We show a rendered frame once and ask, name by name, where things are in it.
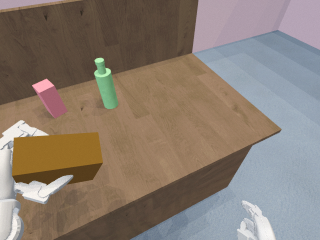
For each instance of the robot left forearm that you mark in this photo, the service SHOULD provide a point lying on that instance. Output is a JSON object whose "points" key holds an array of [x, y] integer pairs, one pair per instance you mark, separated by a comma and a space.
{"points": [[11, 225]]}

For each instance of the sponge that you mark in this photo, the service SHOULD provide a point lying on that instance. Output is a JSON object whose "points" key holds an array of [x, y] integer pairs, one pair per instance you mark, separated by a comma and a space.
{"points": [[46, 158]]}

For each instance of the robot left hand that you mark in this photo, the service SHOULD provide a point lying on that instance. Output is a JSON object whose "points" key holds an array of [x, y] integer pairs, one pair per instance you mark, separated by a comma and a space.
{"points": [[34, 191]]}

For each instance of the robot right hand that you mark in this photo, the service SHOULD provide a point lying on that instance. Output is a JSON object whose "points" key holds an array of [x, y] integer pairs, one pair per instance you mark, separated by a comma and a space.
{"points": [[259, 229]]}

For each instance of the table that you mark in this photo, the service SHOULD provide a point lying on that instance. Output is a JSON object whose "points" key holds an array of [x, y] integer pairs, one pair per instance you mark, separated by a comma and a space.
{"points": [[178, 135]]}

